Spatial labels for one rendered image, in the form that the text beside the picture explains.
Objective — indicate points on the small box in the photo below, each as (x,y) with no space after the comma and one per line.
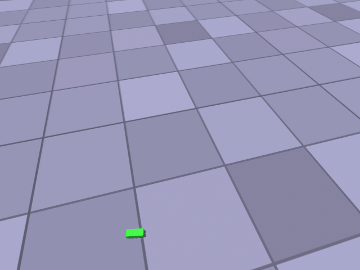
(135,233)

